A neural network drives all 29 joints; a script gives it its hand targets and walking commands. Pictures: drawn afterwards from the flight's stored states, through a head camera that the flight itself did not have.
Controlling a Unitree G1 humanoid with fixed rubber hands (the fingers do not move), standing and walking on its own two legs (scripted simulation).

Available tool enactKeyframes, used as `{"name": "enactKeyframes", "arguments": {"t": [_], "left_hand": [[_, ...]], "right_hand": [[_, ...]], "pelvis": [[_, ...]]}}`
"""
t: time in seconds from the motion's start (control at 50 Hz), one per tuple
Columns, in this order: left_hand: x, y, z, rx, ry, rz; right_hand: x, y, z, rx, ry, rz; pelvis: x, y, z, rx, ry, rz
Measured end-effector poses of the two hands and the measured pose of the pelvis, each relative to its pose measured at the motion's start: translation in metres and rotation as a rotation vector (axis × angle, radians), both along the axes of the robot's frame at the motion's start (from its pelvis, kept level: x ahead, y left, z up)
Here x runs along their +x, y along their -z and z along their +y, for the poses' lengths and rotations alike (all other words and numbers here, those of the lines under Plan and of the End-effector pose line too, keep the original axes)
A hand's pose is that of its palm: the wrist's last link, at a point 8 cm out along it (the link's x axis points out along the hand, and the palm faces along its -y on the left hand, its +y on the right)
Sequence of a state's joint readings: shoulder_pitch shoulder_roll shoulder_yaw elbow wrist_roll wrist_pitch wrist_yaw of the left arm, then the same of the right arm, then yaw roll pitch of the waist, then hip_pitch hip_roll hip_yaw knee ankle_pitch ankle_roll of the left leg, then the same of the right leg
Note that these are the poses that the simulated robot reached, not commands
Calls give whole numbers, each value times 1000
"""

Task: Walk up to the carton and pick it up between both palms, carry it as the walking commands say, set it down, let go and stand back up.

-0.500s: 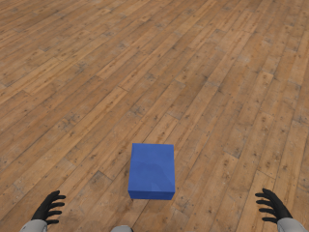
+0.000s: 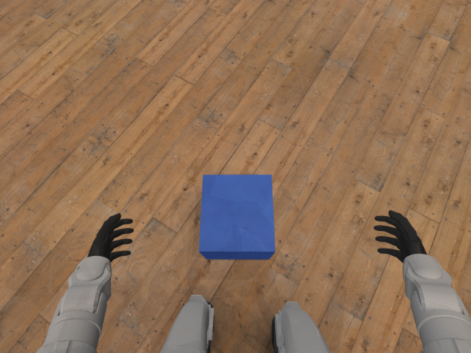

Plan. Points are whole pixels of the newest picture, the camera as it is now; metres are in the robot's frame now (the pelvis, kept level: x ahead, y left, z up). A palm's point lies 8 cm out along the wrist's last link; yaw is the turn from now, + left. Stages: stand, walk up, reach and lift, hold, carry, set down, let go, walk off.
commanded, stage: reach and lift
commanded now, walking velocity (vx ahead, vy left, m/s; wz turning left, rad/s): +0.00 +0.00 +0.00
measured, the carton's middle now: (237, 218) +0.47 +0.03 -0.61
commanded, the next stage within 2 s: none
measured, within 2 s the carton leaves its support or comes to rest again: neither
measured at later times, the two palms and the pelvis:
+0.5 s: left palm (140, 193) +0.40 +0.23 -0.14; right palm (366, 188) +0.42 -0.24 -0.13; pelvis -0.04 +0.00 -0.05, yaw +0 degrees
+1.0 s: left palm (161, 181) +0.45 +0.21 -0.20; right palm (345, 180) +0.46 -0.22 -0.20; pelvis -0.04 +0.00 -0.08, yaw -1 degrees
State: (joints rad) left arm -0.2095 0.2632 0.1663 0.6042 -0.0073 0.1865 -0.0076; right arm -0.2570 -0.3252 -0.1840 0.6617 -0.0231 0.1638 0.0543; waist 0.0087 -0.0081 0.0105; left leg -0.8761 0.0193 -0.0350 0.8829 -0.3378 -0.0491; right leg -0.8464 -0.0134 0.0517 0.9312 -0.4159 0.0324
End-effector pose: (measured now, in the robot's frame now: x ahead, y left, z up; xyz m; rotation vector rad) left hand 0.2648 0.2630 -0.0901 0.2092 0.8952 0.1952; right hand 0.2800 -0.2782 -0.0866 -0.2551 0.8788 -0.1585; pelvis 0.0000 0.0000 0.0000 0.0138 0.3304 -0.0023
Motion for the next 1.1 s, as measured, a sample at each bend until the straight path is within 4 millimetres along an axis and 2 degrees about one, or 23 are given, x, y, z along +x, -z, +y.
{"name": "enactKeyframes", "arguments": {"t": [0.18, 0.32, 0.5, 0.72, 0.82, 0.94, 1.02, 1.1], "left_hand": [[49, 15, -8, -33, 18, -64], [87, 32, -18, -68, 17, -112], [138, 52, -32, -97, 7, -185], [193, 75, -53, -140, -2, -254], [200, 84, -58, -138, -1, -275], [192, 99, -56, -130, -5, -266], [190, 116, -54, -135, -9, -254], [191, 140, -55, -139, -9, -251]], "right_hand": [[50, 14, 11, 41, 4, -63], [90, 25, 26, 84, 12, -109], [138, 43, 39, 139, 23, -182], [187, 68, 53, 183, 6, -243], [194, 79, 57, 178, -4, -261], [185, 97, 55, 172, -1, -250], [183, 114, 54, 176, 8, -242], [186, 137, 55, 175, 11, -244]], "pelvis": [[-29, 17, -8, -8, -5, 88], [-42, 30, -6, -16, -5, 171], [-45, 45, 3, -24, -8, 304], [-40, 60, 8, -17, 0, 445], [-37, 64, 7, -14, 6, 493], [-36, 72, 5, -9, 11, 530], [-41, 89, 4, -5, 13, 551], [-48, 114, 3, -2, 12, 563]]}}
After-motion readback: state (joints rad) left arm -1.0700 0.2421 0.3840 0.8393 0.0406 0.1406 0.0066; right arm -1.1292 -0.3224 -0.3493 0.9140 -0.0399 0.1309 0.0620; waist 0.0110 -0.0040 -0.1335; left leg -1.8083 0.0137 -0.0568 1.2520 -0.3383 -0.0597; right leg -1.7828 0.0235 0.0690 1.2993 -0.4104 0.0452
